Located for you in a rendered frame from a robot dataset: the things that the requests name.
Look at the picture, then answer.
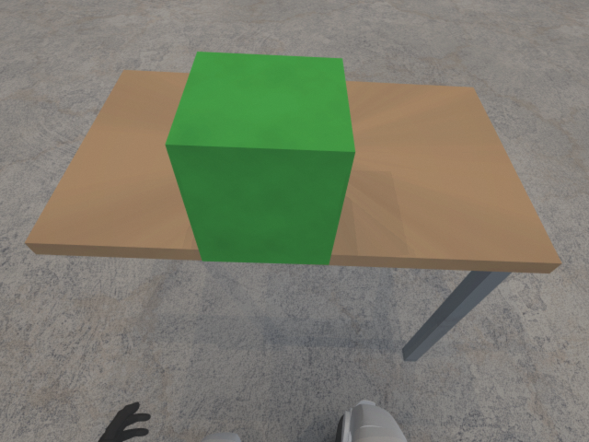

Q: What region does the right robot shin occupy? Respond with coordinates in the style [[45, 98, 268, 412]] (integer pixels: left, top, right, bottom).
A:
[[354, 400, 375, 407]]

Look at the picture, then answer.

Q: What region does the table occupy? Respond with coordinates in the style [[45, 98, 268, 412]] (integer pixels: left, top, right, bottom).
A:
[[25, 70, 562, 362]]

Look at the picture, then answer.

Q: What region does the carton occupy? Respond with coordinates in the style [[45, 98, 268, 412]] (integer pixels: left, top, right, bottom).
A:
[[166, 52, 355, 265]]

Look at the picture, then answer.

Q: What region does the robot left hand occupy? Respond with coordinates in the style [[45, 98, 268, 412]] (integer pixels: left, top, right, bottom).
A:
[[98, 402, 151, 442]]

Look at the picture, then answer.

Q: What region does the robot right thigh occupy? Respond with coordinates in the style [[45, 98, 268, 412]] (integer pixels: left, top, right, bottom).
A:
[[341, 404, 407, 442]]

